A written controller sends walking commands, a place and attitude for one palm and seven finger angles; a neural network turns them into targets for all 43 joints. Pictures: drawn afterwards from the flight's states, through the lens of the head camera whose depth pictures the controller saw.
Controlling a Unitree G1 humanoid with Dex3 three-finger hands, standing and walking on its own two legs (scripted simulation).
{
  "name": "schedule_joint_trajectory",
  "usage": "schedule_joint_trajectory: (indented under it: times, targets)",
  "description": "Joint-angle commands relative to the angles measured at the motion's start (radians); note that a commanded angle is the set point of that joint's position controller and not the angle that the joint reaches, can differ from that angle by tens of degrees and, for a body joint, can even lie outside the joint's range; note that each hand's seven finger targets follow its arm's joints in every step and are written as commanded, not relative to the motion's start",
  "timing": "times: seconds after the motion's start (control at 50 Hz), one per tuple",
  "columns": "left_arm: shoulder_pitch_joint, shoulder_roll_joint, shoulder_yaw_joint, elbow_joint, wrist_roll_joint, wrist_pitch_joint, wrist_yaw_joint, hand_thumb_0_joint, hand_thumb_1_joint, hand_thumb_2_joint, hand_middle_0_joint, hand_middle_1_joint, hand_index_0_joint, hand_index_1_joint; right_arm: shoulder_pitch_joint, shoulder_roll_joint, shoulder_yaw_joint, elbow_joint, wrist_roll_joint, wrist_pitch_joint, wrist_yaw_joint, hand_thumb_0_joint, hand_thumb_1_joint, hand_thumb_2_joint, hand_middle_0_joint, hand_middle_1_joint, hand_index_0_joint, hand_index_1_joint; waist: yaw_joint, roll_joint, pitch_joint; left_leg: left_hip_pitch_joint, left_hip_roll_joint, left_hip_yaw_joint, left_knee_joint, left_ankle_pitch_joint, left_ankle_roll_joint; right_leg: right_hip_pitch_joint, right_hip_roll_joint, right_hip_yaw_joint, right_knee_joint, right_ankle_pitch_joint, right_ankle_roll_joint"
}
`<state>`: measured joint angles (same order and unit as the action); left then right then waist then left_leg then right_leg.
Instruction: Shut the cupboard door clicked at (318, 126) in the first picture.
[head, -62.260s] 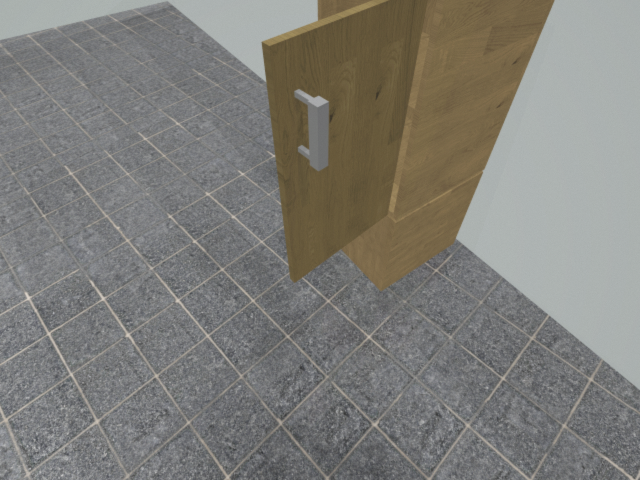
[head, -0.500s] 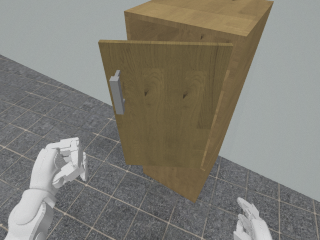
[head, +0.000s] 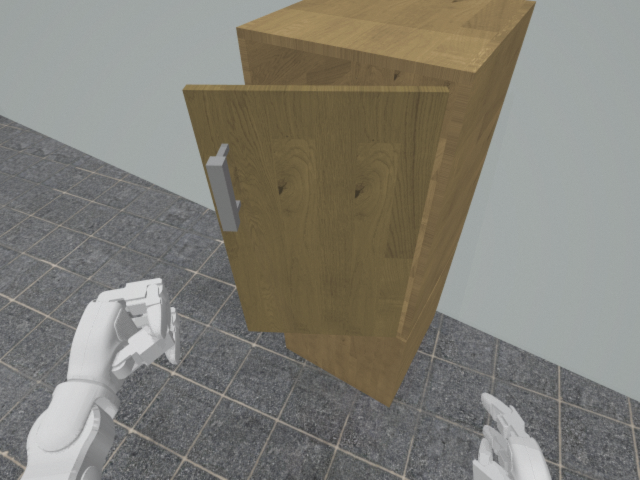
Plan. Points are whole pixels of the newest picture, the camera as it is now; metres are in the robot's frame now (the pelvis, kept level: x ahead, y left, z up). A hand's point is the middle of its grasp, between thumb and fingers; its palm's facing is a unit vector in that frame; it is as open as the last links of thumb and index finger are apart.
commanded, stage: bring the fist close to the handle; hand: left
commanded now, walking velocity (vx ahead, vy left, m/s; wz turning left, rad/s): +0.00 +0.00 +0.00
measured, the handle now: (227, 187) +0.49 +0.19 +0.12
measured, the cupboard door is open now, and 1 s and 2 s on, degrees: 29 29 21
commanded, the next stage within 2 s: push the door shut along its arc in 1.30 s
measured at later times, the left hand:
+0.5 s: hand (208, 270) +0.33 +0.17 +0.12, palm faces +0.03 -1.00 -0.03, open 3.1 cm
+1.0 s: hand (227, 226) +0.41 +0.17 +0.12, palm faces +0.04 -1.00 -0.02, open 3.1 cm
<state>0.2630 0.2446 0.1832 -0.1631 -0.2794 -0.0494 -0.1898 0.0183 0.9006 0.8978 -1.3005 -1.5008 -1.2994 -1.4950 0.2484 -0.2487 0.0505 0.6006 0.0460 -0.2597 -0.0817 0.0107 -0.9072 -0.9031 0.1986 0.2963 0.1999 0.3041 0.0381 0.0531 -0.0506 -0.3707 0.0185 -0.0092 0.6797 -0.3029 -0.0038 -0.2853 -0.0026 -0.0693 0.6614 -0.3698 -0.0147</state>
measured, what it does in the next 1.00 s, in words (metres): stands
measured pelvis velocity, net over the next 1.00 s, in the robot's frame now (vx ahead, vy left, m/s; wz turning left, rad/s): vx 0.01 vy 0.01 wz -0.03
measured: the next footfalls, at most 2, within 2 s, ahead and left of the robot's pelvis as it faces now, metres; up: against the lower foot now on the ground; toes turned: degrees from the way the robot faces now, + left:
none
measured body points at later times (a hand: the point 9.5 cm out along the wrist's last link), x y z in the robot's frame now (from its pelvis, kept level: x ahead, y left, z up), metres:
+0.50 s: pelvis +0.01 +0.00 +0.00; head +0.00 -0.01 +0.45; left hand +0.32 +0.23 +0.12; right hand +0.17 -0.24 -0.08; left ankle +0.04 +0.12 -0.72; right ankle -0.01 -0.11 -0.72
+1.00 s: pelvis +0.01 +0.01 +0.00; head +0.03 +0.00 +0.45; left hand +0.40 +0.22 +0.12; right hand +0.14 -0.25 -0.10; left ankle +0.04 +0.12 -0.72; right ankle -0.01 -0.11 -0.72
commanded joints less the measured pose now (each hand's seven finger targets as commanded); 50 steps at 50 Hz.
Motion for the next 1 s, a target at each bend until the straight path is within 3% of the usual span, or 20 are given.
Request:
schedule_joint_trajectory:
  times: [0.0, 0.06, 0.12, 0.18, 0.22, 0.28, 0.32, 0.34, 0.42, 0.44, 0.48, 0.6, 0.64, 0.7, 0.72, 0.78, 0.82, 0.88, 0.92, 0.98]
  targets:
    - [-0.302, 0.142, 0.073, -0.167, -0.009, -0.068, 0.011, 0.000, 0.900, 0.900, -1.300, -1.500, -1.300, -1.500, -0.116, -0.105, -0.040, -0.145, 0.001, -0.061, -0.012, 0.000, -0.900, -0.900, 0.200, 0.300, 0.200, 0.300, -0.023, -0.033, -0.070, 0.105, -0.029, -0.006, -0.101, 0.060, 0.031, -0.089, 0.006, 0.042, -0.153, 0.084, 0.015]
    - [-0.384, 0.123, 0.036, -0.137, 0.002, -0.063, 0.010, 0.000, 0.900, 0.900, -1.300, -1.500, -1.300, -1.500, -0.122, -0.103, -0.038, -0.140, 0.003, -0.059, -0.013, 0.000, -0.900, -0.900, 0.200, 0.300, 0.200, 0.300, -0.026, -0.028, -0.097, 0.123, -0.030, -0.005, -0.103, 0.080, 0.034, -0.078, 0.003, 0.044, -0.147, 0.114, 0.014]
    - [-0.416, 0.186, 0.093, -0.056, 0.007, -0.048, 0.018, 0.000, 0.900, 0.900, -1.300, -1.500, -1.300, -1.500, -0.117, -0.110, -0.039, -0.127, 0.003, -0.049, -0.015, 0.000, -0.900, -0.900, 0.200, 0.300, 0.200, 0.300, -0.017, -0.065, -0.105, 0.112, -0.028, -0.004, -0.106, 0.082, 0.033, -0.063, 0.003, 0.049, -0.154, 0.112, 0.015]
    - [-0.490, 0.156, 0.069, -0.027, 0.010, -0.038, 0.023, 0.000, 0.900, 0.900, -1.300, -1.500, -1.300, -1.500, -0.126, -0.103, -0.036, -0.131, 0.004, -0.042, -0.012, 0.000, -0.900, -0.900, 0.200, 0.300, 0.200, 0.300, -0.014, -0.028, -0.122, 0.125, -0.030, 0.002, -0.113, 0.099, 0.030, -0.054, 0.002, 0.047, -0.147, 0.144, 0.012]
    - [-0.501, 0.177, 0.092, 0.016, 0.013, -0.034, 0.033, 0.000, 0.900, 0.900, -1.300, -1.500, -1.300, -1.500, -0.120, -0.107, -0.038, -0.126, 0.003, -0.035, -0.010, 0.000, -0.900, -0.900, 0.200, 0.300, 0.200, 0.300, -0.010, -0.070, -0.134, 0.123, -0.028, 0.001, -0.111, 0.125, 0.031, -0.037, 0.003, 0.047, -0.145, 0.177, 0.012]
    - [-0.541, 0.148, 0.068, 0.018, 0.022, -0.035, 0.037, 0.000, 0.900, 0.900, -1.300, -1.500, -1.300, -1.500, -0.120, -0.104, -0.042, -0.131, 0.003, -0.027, -0.002, 0.000, -0.900, -0.900, 0.200, 0.300, 0.200, 0.300, -0.010, -0.025, -0.160, 0.149, -0.029, 0.009, -0.112, 0.172, 0.029, -0.030, 0.005, 0.035, -0.124, 0.252, 0.008]
    - [-0.511, 0.141, 0.063, 0.030, 0.032, -0.038, 0.045, 0.000, 0.900, 0.900, -1.300, -1.500, -1.300, -1.500, -0.113, -0.107, -0.045, -0.136, 0.000, -0.023, 0.005, 0.000, -0.900, -0.900, 0.200, 0.300, 0.200, 0.300, -0.004, -0.056, -0.173, 0.150, -0.025, 0.007, -0.110, 0.193, 0.030, -0.023, 0.009, 0.028, -0.118, 0.271, 0.008]
    - [-0.540, 0.115, 0.036, 0.031, 0.032, -0.037, 0.048, 0.000, 0.900, 0.900, -1.300, -1.500, -1.300, -1.500, -0.113, -0.105, -0.043, -0.135, 0.002, -0.019, 0.007, 0.000, -0.900, -0.900, 0.200, 0.300, 0.200, 0.300, -0.015, -0.056, -0.166, 0.148, -0.026, 0.006, -0.113, 0.187, 0.030, -0.031, 0.008, 0.025, -0.116, 0.270, 0.009]
    - [-0.613, 0.195, 0.102, 0.109, 0.047, -0.032, 0.072, 0.000, 0.900, 0.900, -1.300, -1.500, -1.300, -1.500, -0.104, -0.118, -0.049, -0.118, -0.002, 0.007, 0.002, 0.000, -0.900, -0.900, 0.200, 0.300, 0.200, 0.300, -0.017, -0.088, -0.154, 0.131, -0.025, 0.012, -0.114, 0.155, 0.032, -0.036, 0.009, 0.041, -0.134, 0.227, 0.011]
    - [-0.650, 0.167, 0.078, 0.110, 0.046, -0.031, 0.071, 0.000, 0.900, 0.900, -1.300, -1.500, -1.300, -1.500, -0.113, -0.113, -0.046, -0.122, 0.000, 0.012, 0.002, 0.000, -0.900, -0.900, 0.200, 0.300, 0.200, 0.300, -0.022, -0.074, -0.149, 0.129, -0.026, 0.013, -0.119, 0.154, 0.031, -0.039, 0.006, 0.038, -0.132, 0.228, 0.010]
    - [-0.720, 0.182, 0.088, 0.112, 0.051, -0.039, 0.075, 0.000, 0.900, 0.900, -1.300, -1.500, -1.300, -1.500, -0.112, -0.112, -0.049, -0.116, -0.001, 0.022, 0.000, 0.000, -0.900, -0.900, 0.200, 0.300, 0.200, 0.300, -0.024, -0.023, -0.185, 0.155, -0.027, 0.014, -0.114, 0.174, 0.028, -0.032, 0.008, 0.040, -0.123, 0.251, 0.005]
    - [-0.831, 0.169, 0.062, 0.208, 0.053, -0.057, 0.062, 0.000, 0.900, 0.900, -1.300, -1.500, -1.300, -1.500, -0.090, -0.118, -0.054, -0.099, 0.001, 0.039, -0.002, 0.000, -0.900, -0.900, 0.200, 0.300, 0.200, 0.300, -0.043, -0.021, -0.227, 0.176, -0.026, 0.009, -0.099, 0.220, 0.027, -0.033, 0.012, 0.036, -0.110, 0.317, 0.002]
    - [-0.853, 0.142, 0.032, 0.248, 0.058, -0.054, 0.060, 0.000, 0.900, 0.900, -1.300, -1.500, -1.300, -1.500, -0.086, -0.119, -0.055, -0.099, 0.004, 0.046, 0.001, 0.000, -0.900, -0.900, 0.200, 0.300, 0.200, 0.300, -0.049, -0.027, -0.217, 0.167, -0.024, 0.008, -0.097, 0.214, 0.028, -0.046, 0.011, 0.032, -0.110, 0.307, 0.003]
    - [-0.907, 0.164, 0.053, 0.325, 0.059, -0.047, 0.066, 0.000, 0.900, 0.900, -1.300, -1.500, -1.300, -1.500, -0.073, -0.126, -0.056, -0.089, 0.003, 0.061, 0.001, 0.000, -0.900, -0.900, 0.200, 0.300, 0.200, 0.300, -0.050, -0.040, -0.207, 0.153, -0.024, 0.004, -0.100, 0.195, 0.026, -0.061, 0.012, 0.032, -0.113, 0.289, 0.002]
    - [-0.904, 0.189, 0.076, 0.350, 0.063, -0.048, 0.073, 0.000, 0.900, 0.900, -1.300, -1.500, -1.300, -1.500, -0.067, -0.132, -0.059, -0.086, 0.001, 0.066, 0.000, 0.000, -0.900, -0.900, 0.200, 0.300, 0.200, 0.300, -0.051, -0.083, -0.214, 0.147, -0.023, 0.003, -0.093, 0.201, 0.032, -0.055, 0.013, 0.036, -0.116, 0.293, 0.005]
    - [-0.972, 0.172, 0.060, 0.348, 0.070, -0.064, 0.082, 0.000, 0.900, 0.900, -1.300, -1.500, -1.300, -1.500, -0.066, -0.125, -0.059, -0.092, 0.001, 0.077, 0.007, 0.000, -0.900, -0.900, 0.200, 0.300, 0.200, 0.300, -0.048, -0.034, -0.254, 0.164, -0.023, 0.004, -0.093, 0.226, 0.027, -0.047, 0.011, 0.035, -0.101, 0.320, 0.000]
    - [-1.002, 0.226, 0.101, 0.391, 0.077, -0.079, 0.094, 0.000, 0.900, 0.900, -1.300, -1.500, -1.300, -1.500, -0.050, -0.134, -0.060, -0.080, -0.004, 0.088, 0.006, 0.000, -0.900, -0.900, 0.200, 0.300, 0.200, 0.300, -0.052, -0.076, -0.256, 0.152, -0.020, 0.003, -0.086, 0.237, 0.031, -0.040, 0.014, 0.038, -0.100, 0.333, 0.002]
    - [-1.050, 0.199, 0.077, 0.414, 0.082, -0.099, 0.093, 0.000, 0.900, 0.900, -1.300, -1.500, -1.300, -1.500, -0.045, -0.127, -0.063, -0.081, -0.002, 0.098, 0.010, 0.000, -0.900, -0.900, 0.200, 0.300, 0.200, 0.300, -0.058, -0.028, -0.272, 0.159, -0.021, 0.007, -0.082, 0.252, 0.027, -0.046, 0.014, 0.038, -0.090, 0.349, -0.002]
    - [-1.022, 0.221, 0.101, 0.457, 0.085, -0.104, 0.095, 0.000, 0.900, 0.900, -1.300, -1.500, -1.300, -1.500, -0.032, -0.133, -0.067, -0.079, -0.003, 0.106, 0.013, 0.000, -0.900, -0.900, 0.200, 0.300, 0.200, 0.300, -0.052, -0.063, -0.273, 0.149, -0.018, 0.007, -0.081, 0.252, 0.030, -0.039, 0.017, 0.038, -0.092, 0.348, -0.001]
    - [-0.987, 0.194, 0.085, 0.438, 0.081, -0.111, 0.083, 0.000, 0.900, 0.900, -1.300, -1.500, -1.300, -1.500, -0.033, -0.129, -0.070, -0.094, 0.001, 0.113, 0.021, 0.000, -0.900, -0.900, 0.200, 0.300, 0.200, 0.300, -0.041, -0.021, -0.294, 0.158, -0.019, 0.013, -0.082, 0.290, 0.026, -0.022, 0.016, 0.035, -0.082, 0.395, -0.004]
